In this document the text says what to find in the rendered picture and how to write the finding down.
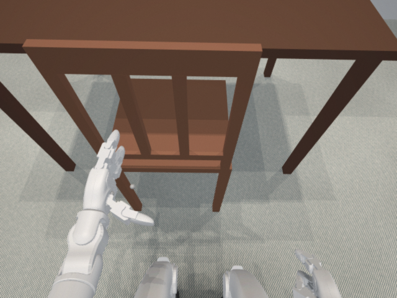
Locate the right robot thigh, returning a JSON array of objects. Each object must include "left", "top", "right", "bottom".
[{"left": 223, "top": 269, "right": 269, "bottom": 298}]

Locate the robot left hand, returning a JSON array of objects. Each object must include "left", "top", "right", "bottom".
[{"left": 83, "top": 130, "right": 154, "bottom": 226}]

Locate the right robot shin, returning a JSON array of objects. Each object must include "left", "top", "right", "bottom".
[{"left": 231, "top": 265, "right": 243, "bottom": 270}]

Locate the chair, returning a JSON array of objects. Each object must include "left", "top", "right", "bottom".
[{"left": 22, "top": 39, "right": 262, "bottom": 212}]

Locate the left robot forearm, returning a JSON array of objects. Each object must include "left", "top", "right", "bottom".
[{"left": 48, "top": 209, "right": 110, "bottom": 298}]

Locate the table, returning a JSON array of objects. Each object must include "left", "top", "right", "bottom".
[{"left": 0, "top": 0, "right": 397, "bottom": 174}]

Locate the robot right hand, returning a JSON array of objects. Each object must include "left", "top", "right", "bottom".
[{"left": 292, "top": 248, "right": 342, "bottom": 298}]

